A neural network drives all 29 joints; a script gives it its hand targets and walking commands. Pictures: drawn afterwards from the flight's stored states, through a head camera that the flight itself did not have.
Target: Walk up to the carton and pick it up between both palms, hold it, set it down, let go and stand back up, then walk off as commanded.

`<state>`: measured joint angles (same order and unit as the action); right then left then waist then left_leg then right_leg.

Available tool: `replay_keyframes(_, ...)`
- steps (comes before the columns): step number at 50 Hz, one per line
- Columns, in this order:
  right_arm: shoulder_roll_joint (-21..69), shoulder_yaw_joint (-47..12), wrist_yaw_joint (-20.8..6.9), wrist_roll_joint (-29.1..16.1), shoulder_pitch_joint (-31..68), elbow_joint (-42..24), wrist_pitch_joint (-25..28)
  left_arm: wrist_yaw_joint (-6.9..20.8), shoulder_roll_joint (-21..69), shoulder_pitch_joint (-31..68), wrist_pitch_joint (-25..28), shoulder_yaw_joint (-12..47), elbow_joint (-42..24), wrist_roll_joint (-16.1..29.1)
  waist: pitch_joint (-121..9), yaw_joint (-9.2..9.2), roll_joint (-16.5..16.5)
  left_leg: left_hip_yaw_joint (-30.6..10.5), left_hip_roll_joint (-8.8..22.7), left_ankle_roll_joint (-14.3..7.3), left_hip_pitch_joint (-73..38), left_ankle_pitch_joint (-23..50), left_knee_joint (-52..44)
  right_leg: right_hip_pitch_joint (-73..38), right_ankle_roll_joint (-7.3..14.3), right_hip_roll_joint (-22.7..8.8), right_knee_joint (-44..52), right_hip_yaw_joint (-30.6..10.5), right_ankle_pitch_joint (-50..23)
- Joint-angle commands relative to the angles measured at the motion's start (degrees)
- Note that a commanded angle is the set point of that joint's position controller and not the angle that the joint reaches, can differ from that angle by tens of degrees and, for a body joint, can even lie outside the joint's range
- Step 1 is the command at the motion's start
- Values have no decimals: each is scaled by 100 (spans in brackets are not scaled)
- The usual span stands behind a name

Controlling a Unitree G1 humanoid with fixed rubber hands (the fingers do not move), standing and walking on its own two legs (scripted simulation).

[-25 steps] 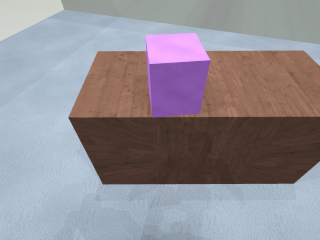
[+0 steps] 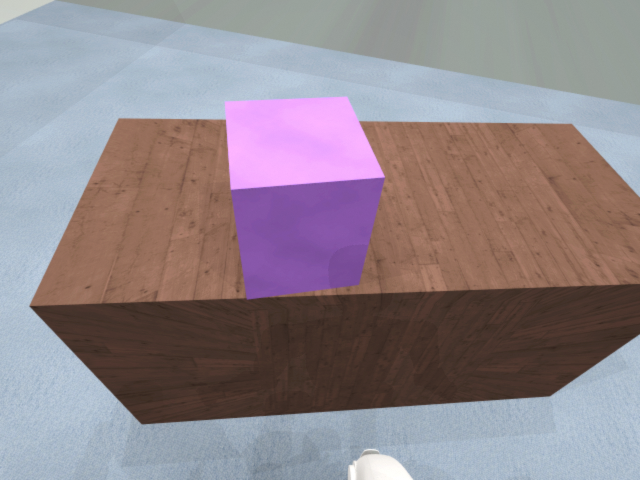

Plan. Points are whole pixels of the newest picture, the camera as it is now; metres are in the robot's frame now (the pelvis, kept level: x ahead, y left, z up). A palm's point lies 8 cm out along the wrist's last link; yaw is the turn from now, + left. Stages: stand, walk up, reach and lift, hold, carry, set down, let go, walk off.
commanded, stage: walk up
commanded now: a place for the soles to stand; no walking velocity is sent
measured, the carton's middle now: (296, 199) +0.55 +0.02 +0.02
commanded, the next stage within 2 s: none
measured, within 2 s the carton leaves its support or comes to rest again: neither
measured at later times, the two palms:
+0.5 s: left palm out of the picture +0.17 +0.29 -0.13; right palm (521, 414) +0.23 -0.32 -0.12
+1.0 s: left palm out of the picture +0.17 +0.31 -0.10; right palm (507, 414) +0.23 -0.30 -0.11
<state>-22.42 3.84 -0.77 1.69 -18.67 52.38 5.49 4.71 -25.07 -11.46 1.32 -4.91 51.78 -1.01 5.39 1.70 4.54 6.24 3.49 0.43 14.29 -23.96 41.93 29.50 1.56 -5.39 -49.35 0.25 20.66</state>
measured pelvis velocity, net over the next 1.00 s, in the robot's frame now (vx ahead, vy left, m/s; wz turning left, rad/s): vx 0.11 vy -0.01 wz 0.08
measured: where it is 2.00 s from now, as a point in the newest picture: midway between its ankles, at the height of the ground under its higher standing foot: outside the picture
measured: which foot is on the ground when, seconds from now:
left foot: down 0.00-0.06, up 0.08-0.32, down 0.34-1.00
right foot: up 0.00-0.02, down 0.04-1.00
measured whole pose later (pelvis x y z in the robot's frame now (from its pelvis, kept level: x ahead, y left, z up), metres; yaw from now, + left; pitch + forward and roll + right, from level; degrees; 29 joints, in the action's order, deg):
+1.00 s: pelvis +0.11 -0.01 +0.01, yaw +4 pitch -2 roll -1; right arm -20.3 2.1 -1.2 0.8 -3.3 61.1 -0.9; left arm -1.0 -21.7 -4.5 1.3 -1.0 63.1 -0.5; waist 6.1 -0.4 -1.6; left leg 0.6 0.1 -1.4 22.5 -15.3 40.1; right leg 16.6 -1.9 -4.2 -39.9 4.2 20.7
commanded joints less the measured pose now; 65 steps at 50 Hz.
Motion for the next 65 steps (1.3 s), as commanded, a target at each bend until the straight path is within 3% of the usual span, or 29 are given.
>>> replay_keyframes(1,-1736,419,58,32,721,-651,57,-64,-1031,-436,180,-365,-234,12,-229,-560,-1514,-987,879,-938,1612,-407,-1346,-1883,77,369,949,614,-389)
replay_keyframes(2,-1448,313,57,12,423,-493,-12,-168,-1169,-827,201,-420,62,-26,-448,-723,-608,-811,655,-754,1881,184,-396,-2621,80,703,972,751,-138)
replay_keyframes(3,-1090,195,49,-88,396,-580,-34,-251,-1454,-1158,247,-481,13,-61,-578,-938,696,-184,107,-439,2496,891,1502,-3041,397,4,2057,-805,1120)
replay_keyframes(4,-1049,146,104,-166,320,-649,-26,-311,-2168,-1467,336,-596,-29,41,-746,-1033,1829,-422,-555,-179,3288,-681,2831,-3068,1186,-1761,3351,-4014,1243)
replay_keyframes(5,-1599,248,184,-121,642,-551,-78,-329,-2181,-1114,336,-562,-200,119,-805,-977,467,-1299,-263,-240,3105,-881,3258,-2786,1685,-2073,3302,-4373,1094)
replay_keyframes(6,-1548,232,185,-211,448,-437,-91,-405,-1859,-777,353,-464,-216,160,-431,-701,-30,-1402,-115,-228,3090,-544,3308,-2628,1441,-2015,2977,-3632,230)
replay_keyframes(7,-1422,178,207,-202,189,-267,-79,-456,-1646,-510,376,-403,-257,118,-270,-506,-20,-1226,45,-231,3023,-441,3229,-2359,1602,-1889,2704,-2923,-625)
replay_keyframes(10,-1307,151,150,-202,-291,17,-141,-508,-1413,-12,369,-267,-342,51,-528,-184,537,-818,107,-132,1676,-409,1930,-1442,1283,-1288,2177,-1254,-2304)
replay_keyframes(14,-1162,186,141,-138,-211,-3,-298,-576,-1429,215,336,-126,-396,77,-647,-89,525,-563,78,-185,544,283,597,-869,1018,-1195,1476,-720,-3831)
replay_keyframes(15,-1142,219,116,-92,-140,10,-312,-588,-1361,395,283,-89,-388,97,-806,36,624,-442,-55,-270,-117,917,-44,-605,882,-1051,1146,-686,-3562)
replay_keyframes(16,-1231,276,121,-126,-103,-54,-322,-604,-1338,548,243,-41,-453,137,-833,93,140,-522,-138,-310,-252,1453,-189,-407,671,-953,907,-550,-2863)
replay_keyframes(18,-1809,395,138,-79,663,-337,-339,-648,-1132,380,164,11,-372,237,-907,-157,-694,-2235,806,-938,243,2419,-706,-297,92,-42,27,-51,-880)
replay_keyframes(19,-1721,336,108,-142,831,-383,-339,-665,-1051,243,137,-6,-196,258,-1127,-239,-1185,-2515,1063,-1317,493,2420,-895,-773,23,240,-306,97,-72)
replay_keyframes(20,-1658,304,106,-162,939,-356,-373,-691,-1076,252,95,-30,6,235,-997,-267,-834,-2545,1115,-1392,650,2237,-922,-875,3,346,-292,172,106)
replay_keyframes(23,-1392,212,147,-133,1546,-315,-473,-659,-1070,79,137,21,331,124,-754,-410,-1316,-1984,586,-864,1243,1530,-587,-1148,162,107,720,-329,258)
replay_keyframes(25,-1370,259,168,-148,1490,-150,-527,-655,-1595,204,210,-87,418,20,-859,-298,-340,-1188,-45,-293,922,1675,506,-1016,618,-796,1791,-1394,-392)
replay_keyframes(27,-1282,247,172,-173,1496,-58,-533,-703,-1687,447,249,-104,348,-3,-757,-282,47,-919,-161,-198,991,1186,1001,-921,1074,-1402,1927,-1759,-1202)
replay_keyframes(28,-1293,257,147,-166,1446,93,-533,-722,-1677,668,267,-71,372,-12,-758,-147,-296,-755,-42,-219,759,950,911,-892,1083,-1358,1691,-1659,-1574)
replay_keyframes(32,-1302,261,100,-159,1375,127,-456,-714,-1371,949,175,17,326,84,-1039,-94,-237,-1488,264,-607,83,2763,-158,-734,273,-436,918,-287,-1476)
replay_keyframes(35,-1575,275,103,-103,1504,211,-466,-700,-934,778,64,67,506,177,-1224,-161,-1313,-2819,900,-1330,184,2386,-1248,-898,-64,368,-107,192,-24)
replay_keyframes(37,-1518,215,130,-64,2018,124,-472,-701,-842,476,42,116,650,157,-935,-383,-1530,-2763,1015,-1395,503,1716,-1501,-1064,56,350,237,116,496)
replay_keyframes(40,-1265,163,91,-89,2170,154,-538,-645,-1110,487,126,89,801,16,-750,-376,-652,-1723,292,-513,903,868,-881,-1266,300,-145,1813,-571,209)
replay_keyframes(42,-1124,141,87,-88,1916,328,-556,-677,-1414,777,172,37,726,1,-675,-177,-206,-1189,-161,-255,615,1089,-118,-979,679,-884,2249,-1394,-131)
replay_keyframes(44,-1107,114,55,-96,1705,441,-526,-681,-1370,1066,179,43,699,-1,-830,-15,-346,-1185,-63,-350,223,1400,-511,-1039,565,-761,2031,-909,-639)
replay_keyframes(50,-1300,120,32,-93,1812,464,-497,-630,-971,979,109,130,766,87,-924,-209,-661,-2063,514,-702,403,1215,-1611,-1520,153,25,1518,10,-157)
replay_keyframes(51,-1387,113,16,-26,1961,489,-505,-614,-941,875,88,156,778,96,-803,-300,-1049,-2037,510,-659,496,853,-1717,-1452,132,50,1682,-17,56)
replay_keyframes(58,-1187,67,-53,-24,1738,608,-558,-568,-1024,893,131,78,899,13,-787,-148,-555,-1813,220,-380,512,-22,-1957,-1512,169,-148,2371,-263,351)
replay_keyframes(60,-1148,81,-76,21,1929,460,-563,-596,-947,925,180,119,876,-2,-608,-191,-840,-1699,154,-360,391,313,-1891,-1424,167,-142,2419,-269,72)
replay_keyframes(65,-1134,57,-109,-14,1723,488,-588,-619,-1063,808,183,85,869,2,-744,-175,-537,-1623,124,-350,353,728,-1728,-1665,197,-324,2627,-296,-12)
